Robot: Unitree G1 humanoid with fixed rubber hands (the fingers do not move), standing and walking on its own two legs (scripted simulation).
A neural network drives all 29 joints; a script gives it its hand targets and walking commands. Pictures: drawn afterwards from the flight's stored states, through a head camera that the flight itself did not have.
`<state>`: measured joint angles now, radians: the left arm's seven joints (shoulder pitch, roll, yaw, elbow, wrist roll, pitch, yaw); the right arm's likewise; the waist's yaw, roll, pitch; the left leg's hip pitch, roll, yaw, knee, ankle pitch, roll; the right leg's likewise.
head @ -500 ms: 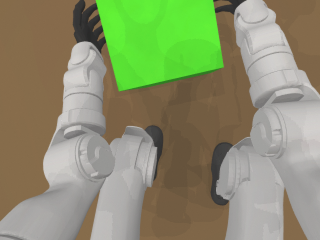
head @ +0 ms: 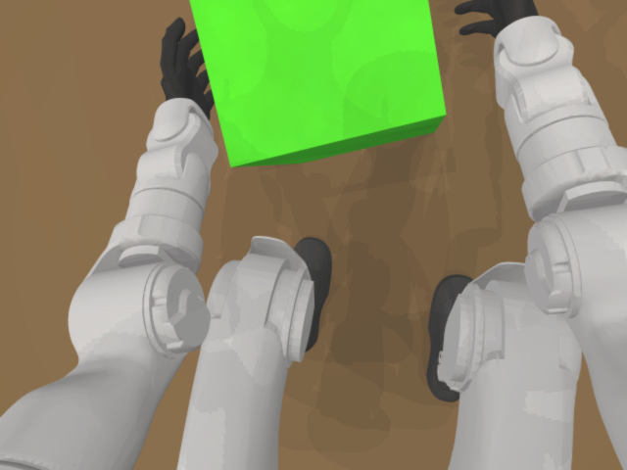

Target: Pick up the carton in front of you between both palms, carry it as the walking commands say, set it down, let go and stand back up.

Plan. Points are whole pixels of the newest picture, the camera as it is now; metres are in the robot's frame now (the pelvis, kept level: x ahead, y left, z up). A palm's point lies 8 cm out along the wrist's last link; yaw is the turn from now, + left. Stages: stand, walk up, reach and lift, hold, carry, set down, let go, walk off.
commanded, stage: set down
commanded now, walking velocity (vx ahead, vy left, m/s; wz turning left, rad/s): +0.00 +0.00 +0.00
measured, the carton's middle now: (335, 63) +0.52 +0.05 -0.25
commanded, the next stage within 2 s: let go in 1.24 s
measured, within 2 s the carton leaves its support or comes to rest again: neither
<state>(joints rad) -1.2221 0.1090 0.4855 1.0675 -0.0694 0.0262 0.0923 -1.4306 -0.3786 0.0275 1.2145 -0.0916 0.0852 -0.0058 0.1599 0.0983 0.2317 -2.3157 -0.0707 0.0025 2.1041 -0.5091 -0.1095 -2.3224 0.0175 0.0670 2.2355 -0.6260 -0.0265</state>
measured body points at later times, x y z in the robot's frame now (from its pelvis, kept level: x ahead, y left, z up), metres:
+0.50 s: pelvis -0.01 +0.01 +0.05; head +0.33 -0.02 +0.35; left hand +0.46 +0.20 -0.09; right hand +0.57 -0.16 -0.09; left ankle +0.14 +0.13 -0.34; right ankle +0.08 -0.11 -0.34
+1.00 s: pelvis +0.01 +0.00 +0.17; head +0.32 -0.04 +0.50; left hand +0.46 +0.20 +0.07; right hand +0.57 -0.17 +0.06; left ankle +0.13 +0.13 -0.34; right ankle +0.08 -0.11 -0.34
